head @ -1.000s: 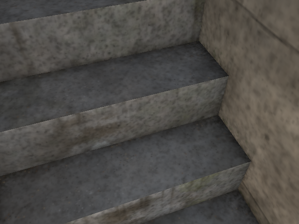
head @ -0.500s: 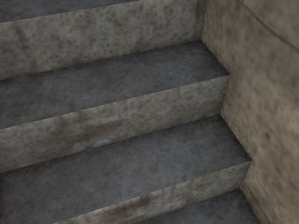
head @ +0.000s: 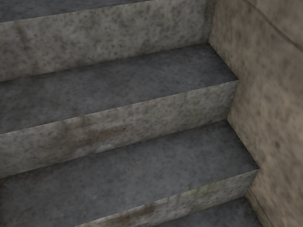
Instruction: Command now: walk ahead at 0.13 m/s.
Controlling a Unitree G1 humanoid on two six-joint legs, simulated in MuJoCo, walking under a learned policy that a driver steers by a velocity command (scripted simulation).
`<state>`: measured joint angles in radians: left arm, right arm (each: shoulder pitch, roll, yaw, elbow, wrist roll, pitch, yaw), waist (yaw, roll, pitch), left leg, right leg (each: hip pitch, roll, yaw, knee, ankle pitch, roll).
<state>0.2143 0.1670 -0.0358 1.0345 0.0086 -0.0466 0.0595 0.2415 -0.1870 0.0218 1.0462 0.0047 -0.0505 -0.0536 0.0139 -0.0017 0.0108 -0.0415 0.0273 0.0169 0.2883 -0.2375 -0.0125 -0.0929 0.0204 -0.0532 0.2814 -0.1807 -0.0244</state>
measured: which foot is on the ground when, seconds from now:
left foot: down 0.00-1.00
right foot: down 0.00-1.00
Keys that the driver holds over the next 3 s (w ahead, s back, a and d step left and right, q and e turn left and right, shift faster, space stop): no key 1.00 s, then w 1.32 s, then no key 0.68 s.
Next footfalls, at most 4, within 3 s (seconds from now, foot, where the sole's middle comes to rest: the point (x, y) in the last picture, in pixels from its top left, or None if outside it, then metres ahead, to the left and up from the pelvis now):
none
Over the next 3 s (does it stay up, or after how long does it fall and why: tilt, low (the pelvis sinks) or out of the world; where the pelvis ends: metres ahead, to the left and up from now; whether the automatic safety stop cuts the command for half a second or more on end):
stays up -0.04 -0.01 0.00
